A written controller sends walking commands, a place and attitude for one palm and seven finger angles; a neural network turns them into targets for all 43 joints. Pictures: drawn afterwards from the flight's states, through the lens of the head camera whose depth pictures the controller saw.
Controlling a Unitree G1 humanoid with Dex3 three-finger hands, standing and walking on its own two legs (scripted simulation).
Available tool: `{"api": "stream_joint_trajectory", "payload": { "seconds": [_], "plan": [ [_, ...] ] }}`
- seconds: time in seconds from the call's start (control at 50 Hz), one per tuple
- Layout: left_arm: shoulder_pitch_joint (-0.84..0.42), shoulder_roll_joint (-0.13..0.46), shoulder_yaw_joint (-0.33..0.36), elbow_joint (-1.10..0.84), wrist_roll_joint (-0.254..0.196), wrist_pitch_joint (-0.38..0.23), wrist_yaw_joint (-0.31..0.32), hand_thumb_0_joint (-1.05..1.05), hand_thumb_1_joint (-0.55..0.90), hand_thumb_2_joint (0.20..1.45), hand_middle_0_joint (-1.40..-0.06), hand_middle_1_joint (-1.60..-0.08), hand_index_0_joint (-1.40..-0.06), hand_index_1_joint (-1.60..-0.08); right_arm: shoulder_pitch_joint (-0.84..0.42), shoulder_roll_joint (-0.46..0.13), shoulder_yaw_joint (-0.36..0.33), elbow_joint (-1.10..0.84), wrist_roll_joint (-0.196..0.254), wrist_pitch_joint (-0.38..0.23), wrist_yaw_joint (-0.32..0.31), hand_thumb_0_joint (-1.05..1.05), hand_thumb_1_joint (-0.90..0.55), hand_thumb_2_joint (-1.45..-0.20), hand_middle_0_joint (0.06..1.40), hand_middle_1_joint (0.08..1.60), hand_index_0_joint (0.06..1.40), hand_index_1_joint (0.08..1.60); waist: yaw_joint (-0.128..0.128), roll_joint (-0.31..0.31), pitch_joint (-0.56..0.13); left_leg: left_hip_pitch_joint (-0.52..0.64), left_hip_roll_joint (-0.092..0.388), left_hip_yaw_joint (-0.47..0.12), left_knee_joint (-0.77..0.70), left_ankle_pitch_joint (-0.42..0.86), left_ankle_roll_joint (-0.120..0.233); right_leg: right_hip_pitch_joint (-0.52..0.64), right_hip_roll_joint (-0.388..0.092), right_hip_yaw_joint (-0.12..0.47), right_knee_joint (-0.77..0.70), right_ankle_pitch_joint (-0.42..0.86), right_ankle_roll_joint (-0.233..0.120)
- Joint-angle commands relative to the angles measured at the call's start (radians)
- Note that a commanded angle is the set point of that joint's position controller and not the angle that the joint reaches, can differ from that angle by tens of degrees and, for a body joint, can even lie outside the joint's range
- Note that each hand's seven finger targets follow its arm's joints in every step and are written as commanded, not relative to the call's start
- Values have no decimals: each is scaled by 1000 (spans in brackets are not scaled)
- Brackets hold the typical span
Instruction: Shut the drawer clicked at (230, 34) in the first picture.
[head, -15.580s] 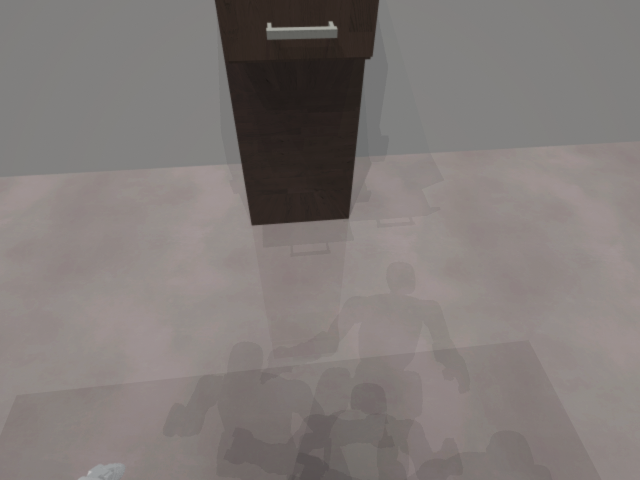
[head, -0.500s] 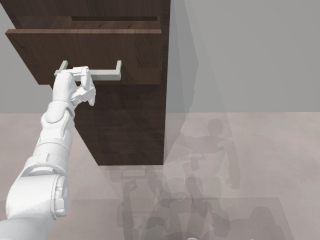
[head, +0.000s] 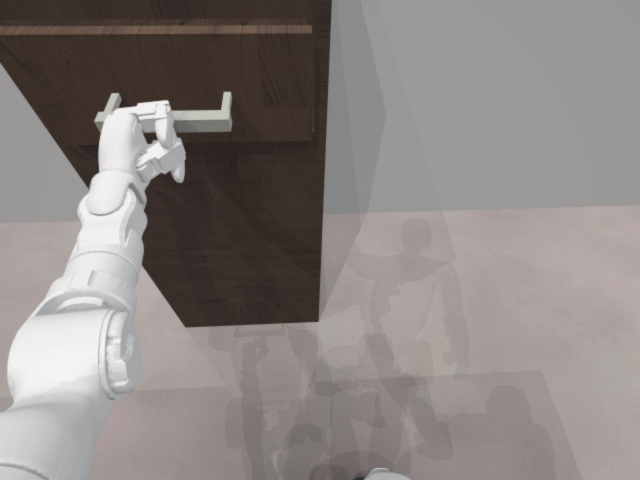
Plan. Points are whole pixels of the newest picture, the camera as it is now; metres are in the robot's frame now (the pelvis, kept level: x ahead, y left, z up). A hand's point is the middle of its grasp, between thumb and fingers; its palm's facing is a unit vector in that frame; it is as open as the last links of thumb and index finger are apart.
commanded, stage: push the drawer shut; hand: left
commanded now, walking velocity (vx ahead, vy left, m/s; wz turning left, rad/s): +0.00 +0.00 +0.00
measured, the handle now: (168, 111) +0.56 +0.19 +0.13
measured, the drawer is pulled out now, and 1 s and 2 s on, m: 0.03 0.00 0.00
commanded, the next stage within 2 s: pull the fist back off the drawer in 0.40 s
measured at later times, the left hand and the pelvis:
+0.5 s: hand (178, 134) +0.52 +0.16 +0.13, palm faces +0.02 -1.00 -0.03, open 2.8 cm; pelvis -0.01 -0.01 -0.01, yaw +1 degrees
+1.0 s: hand (187, 135) +0.51 +0.15 +0.13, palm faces +0.02 -1.00 -0.02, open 3.2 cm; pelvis +0.00 +0.00 +0.00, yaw +0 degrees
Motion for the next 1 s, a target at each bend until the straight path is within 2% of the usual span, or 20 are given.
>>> {"api": "stream_joint_trajectory", "payload": {
  "seconds": [0.0, 0.04, 0.06, 0.1, 0.12, 0.16, 0.26, 0.32, 0.38, 0.44, 0.52, 0.54, 0.6, 0.68, 0.72, 0.78, 0.84, 0.88, 0.9, 0.98],
  "plan": [
    [-661, 177, -3, -215, 5, -64, 10, 0, 900, 900, -1400, -1600, -1400, -1600, 119, -166, -52, -63, 2, -22, -12, 0, -900, -900, 200, 300, 200, 300, -86, 35, -329, 159, -2, -83, -91, 168, -1, 99, 49, 54, -60, 124, -5],
    [-671, 212, 19, -190, 9, -62, 13, 0, 900, 900, -1400, -1600, -1400, -1600, 128, -173, -54, -58, 0, -19, -12, 0, -900, -900, 200, 300, 200, 300, -93, 17, -340, 142, -2, -83, -85, 159, 1, 101, 49, 59, -61, 122, -1],
    [-686, 195, 4, -185, 12, -63, 12, 0, 900, 900, -1400, -1600, -1400, -1600, 130, -170, -52, -59, -2, -19, -11, 0, -900, -900, 200, 300, 200, 300, -95, 36, -342, 138, -4, -81, -85, 161, 0, 98, 47, 60, -59, 124, -2],
    [-701, 247, 41, -176, 18, -66, 14, 0, 900, 900, -1400, -1600, -1400, -1600, 146, -177, -54, -55, -6, -13, -13, 0, -900, -900, 200, 300, 200, 300, -96, 23, -379, 144, -4, -82, -70, 193, 3, 112, 50, 61, -50, 155, -2],
    [-714, 235, 25, -173, 21, -65, 11, 0, 900, 900, -1400, -1600, -1400, -1600, 145, -173, -51, -55, -6, -11, -11, 0, -900, -900, 200, 300, 200, 300, -100, 56, -378, 138, -7, -79, -69, 193, 1, 108, 48, 64, -50, 157, 0],
    [-721, 263, 48, -142, 22, -63, 8, 0, 900, 900, -1400, -1600, -1400, -1600, 158, -179, -51, -51, -9, -6, -11, 0, -900, -900, 200, 300, 200, 300, -106, 20, -378, 112, -6, -81, -65, 178, 4, 114, 49, 65, -53, 150, 1],
    [-775, 295, 52, -131, 28, -64, -1, 0, 900, 900, -1400, -1600, -1400, -1600, 176, -185, -52, -50, -10, 5, -13, 0, -900, -900, 200, 300, 200, 300, -128, 55, -378, 94, -5, -76, -53, 160, 6, 92, 49, 71, -58, 139, 4],
    [-802, 292, 40, -131, 27, -63, 4, 0, 900, 900, -1400, -1600, -1400, -1600, 185, -187, -51, -46, -10, 8, -14, 0, -900, -900, 200, 300, 200, 300, -140, 61, -381, 92, -5, -80, -54, 143, 7, 81, 50, 72, -65, 118, 7],
    [-799, 297, 33, -92, 21, -53, 4, 0, 900, 900, -1400, -1600, -1400, -1600, 190, -197, -47, -38, -6, 1, -20, 0, -900, -900, 200, 300, 200, 300, -154, 42, -330, 42, -1, -80, -66, 54, 10, 60, 47, 78, -85, 36, 11],
    [-833, 285, 8, -118, 18, -58, -1, 0, 900, 900, -1400, -1600, -1400, -1600, 194, -200, -45, -33, -4, -10, -26, 0, -900, -900, 200, 300, 200, 300, -161, 91, -370, 75, 3, -85, -67, 50, 9, 42, 46, 77, -83, 22, 10],
    [-816, 263, -3, -102, 6, -53, -1, 0, 900, 900, -1400, -1600, -1400, -1600, 199, -203, -42, -24, -4, -27, -29, 0, -900, -900, 200, 300, 200, 300, -169, 81, -353, 72, 7, -89, -74, 24, 8, 26, 45, 71, -87, -3, 12],
    [-836, 276, 7, -127, 6, -57, 2, 0, 900, 900, -1400, -1600, -1400, -1600, 205, -206, -45, -25, -7, -29, -27, 0, -900, -900, 200, 300, 200, 300, -163, 91, -383, 84, 5, -91, -72, 30, 7, 31, 45, 72, -86, 0, 12],
    [-824, 299, 26, -105, 13, -58, 6, 0, 900, 900, -1400, -1600, -1400, -1600, 208, -205, -43, -28, -10, -29, -24, 0, -900, -900, 200, 300, 200, 300, -157, 70, -372, 62, 1, -94, -68, 32, 9, 45, 46, 71, -81, 4, 8],
    [-812, 258, 12, -107, 18, -60, 10, 0, 900, 900, -1400, -1600, -1400, -1600, 203, -198, -47, -36, -16, -26, -12, 0, -900, -900, 200, 300, 200, 300, -154, 82, -369, 75, -2, -92, -64, 36, 6, 30, 47, 69, -77, 7, 5],
    [-799, 279, 29, -103, 23, -63, 11, 0, 900, 900, -1400, -1600, -1400, -1600, 204, -201, -48, -41, -17, -20, -10, 0, -900, -900, 200, 300, 200, 300, -147, 64, -374, 77, -1, -96, -64, 46, 7, 36, 48, 65, -71, 14, 3],
    [-762, 282, 46, -125, 26, -69, 10, 0, 900, 900, -1400, -1600, -1400, -1600, 197, -196, -53, -52, -19, -16, -2, 0, -900, -900, 200, 300, 200, 300, -124, 79, -406, 100, -3, -92, -57, 82, 5, 55, 48, 63, -62, 43, 0],
    [-688, 227, 26, -150, 17, -76, 6, 0, 900, 900, -1400, -1600, -1400, -1600, 184, -186, -54, -70, -18, -7, 5, 0, -900, -900, 200, 300, 200, 300, -101, 102, -413, 143, -1, -91, -57, 138, 0, 51, 52, 53, -51, 83, -6],
    [-650, 205, 18, -145, 12, -71, 8, 0, 900, 900, -1400, -1600, -1400, -1600, 174, -186, -56, -75, -17, -3, 8, 0, -900, -900, 200, 300, 200, 300, -97, 58, -374, 122, 2, -87, -63, 117, 1, 52, 53, 51, -55, 71, -5],
    [-641, 191, 8, -157, 10, -72, 7, 0, 900, 900, -1400, -1600, -1400, -1600, 173, -184, -54, -80, -17, 0, 8, 0, -900, -900, 200, 300, 200, 300, -93, 66, -371, 129, 1, -87, -65, 129, 1, 57, 54, 47, -52, 81, -8],
    [-545, 223, 52, -183, 11, -63, 11, 0, 900, 900, -1400, -1600, -1400, -1600, 158, -181, -61, -100, -10, 11, 8, 0, -900, -900, 200, 300, 200, 300, -57, 17, -386, 114, 1, -72, -68, 164, 2, 116, 53, 49, -42, 131, -8]
  ]
}}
